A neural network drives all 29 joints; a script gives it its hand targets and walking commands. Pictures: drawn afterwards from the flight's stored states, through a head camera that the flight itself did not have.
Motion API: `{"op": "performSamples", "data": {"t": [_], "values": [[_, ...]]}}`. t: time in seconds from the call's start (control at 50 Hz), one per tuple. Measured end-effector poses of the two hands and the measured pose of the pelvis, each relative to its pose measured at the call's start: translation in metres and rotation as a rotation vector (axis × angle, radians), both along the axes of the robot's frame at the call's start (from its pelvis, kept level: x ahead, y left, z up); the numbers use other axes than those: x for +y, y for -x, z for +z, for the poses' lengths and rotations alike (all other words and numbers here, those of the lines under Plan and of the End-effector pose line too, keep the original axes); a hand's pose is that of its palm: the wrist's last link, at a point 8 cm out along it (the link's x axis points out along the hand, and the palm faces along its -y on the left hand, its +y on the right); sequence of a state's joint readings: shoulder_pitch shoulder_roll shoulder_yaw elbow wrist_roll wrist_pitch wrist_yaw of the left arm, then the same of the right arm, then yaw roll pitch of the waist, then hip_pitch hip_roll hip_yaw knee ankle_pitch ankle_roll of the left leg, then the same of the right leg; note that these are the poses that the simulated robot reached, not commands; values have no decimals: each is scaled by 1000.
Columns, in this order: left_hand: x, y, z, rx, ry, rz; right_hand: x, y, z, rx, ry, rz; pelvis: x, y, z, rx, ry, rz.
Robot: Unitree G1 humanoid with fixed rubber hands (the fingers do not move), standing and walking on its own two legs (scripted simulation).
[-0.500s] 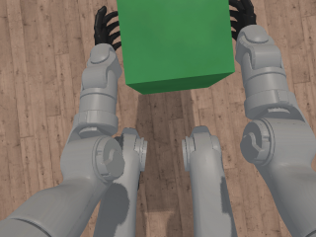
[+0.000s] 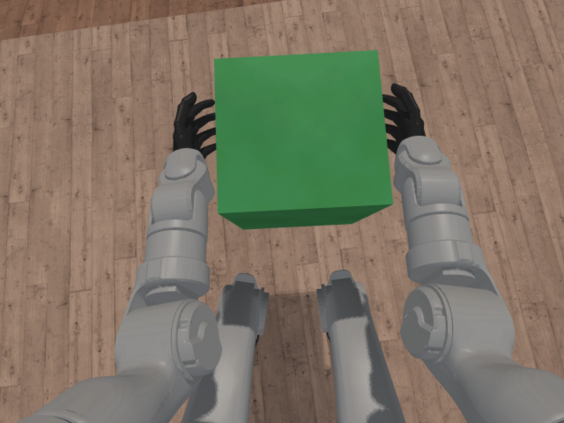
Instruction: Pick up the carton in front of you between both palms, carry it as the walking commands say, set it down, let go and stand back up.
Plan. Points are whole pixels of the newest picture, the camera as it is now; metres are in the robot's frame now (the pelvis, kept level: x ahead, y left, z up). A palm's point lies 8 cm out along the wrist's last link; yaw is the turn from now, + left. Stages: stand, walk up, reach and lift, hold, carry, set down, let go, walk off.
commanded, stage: reach and lift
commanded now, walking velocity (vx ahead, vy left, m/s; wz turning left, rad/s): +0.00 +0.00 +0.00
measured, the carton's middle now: (296, 158) +0.47 -0.02 -0.13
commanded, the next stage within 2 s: hold in 1.98 s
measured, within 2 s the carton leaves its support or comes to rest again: neither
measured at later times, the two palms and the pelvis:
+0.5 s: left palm (120, 131) +0.41 +0.14 +0.11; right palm (459, 125) +0.41 -0.16 +0.11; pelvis +0.05 +0.00 +0.14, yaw -1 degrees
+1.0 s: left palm out of the picture +0.38 +0.15 +0.25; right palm out of the picture +0.37 -0.15 +0.24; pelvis +0.09 +0.01 +0.23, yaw -1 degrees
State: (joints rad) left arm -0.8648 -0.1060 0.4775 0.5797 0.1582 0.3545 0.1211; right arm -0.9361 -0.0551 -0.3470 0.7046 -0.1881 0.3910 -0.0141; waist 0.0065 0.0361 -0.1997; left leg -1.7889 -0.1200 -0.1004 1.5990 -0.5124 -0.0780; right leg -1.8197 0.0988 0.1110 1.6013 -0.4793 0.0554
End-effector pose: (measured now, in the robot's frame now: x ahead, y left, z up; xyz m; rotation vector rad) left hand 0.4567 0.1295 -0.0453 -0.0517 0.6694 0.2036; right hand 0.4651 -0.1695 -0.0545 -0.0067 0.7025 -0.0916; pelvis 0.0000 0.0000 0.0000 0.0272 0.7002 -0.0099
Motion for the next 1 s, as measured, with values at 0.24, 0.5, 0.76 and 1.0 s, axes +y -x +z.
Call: {"op": "performSamples", "data": {"t": [0.24, 0.5, 0.76, 1.0], "values": [[6, 22, 81, 7, 1, -12, 6, 26, 81, 8, -8, -20, 0, -24, 70, -117, 9, -3], [11, 43, 160, 4, 3, -33, 11, 53, 160, 5, -8, -44, 3, -50, 142, -271, 23, -3], [15, 63, 236, -3, -5, -55, 14, 77, 238, -2, -1, -57, 6, -78, 202, -479, 31, -7], [20, 76, 296, -20, -35, -98, 20, 96, 299, -20, 28, -56, 6, -86, 229, -687, 36, -4]]}}
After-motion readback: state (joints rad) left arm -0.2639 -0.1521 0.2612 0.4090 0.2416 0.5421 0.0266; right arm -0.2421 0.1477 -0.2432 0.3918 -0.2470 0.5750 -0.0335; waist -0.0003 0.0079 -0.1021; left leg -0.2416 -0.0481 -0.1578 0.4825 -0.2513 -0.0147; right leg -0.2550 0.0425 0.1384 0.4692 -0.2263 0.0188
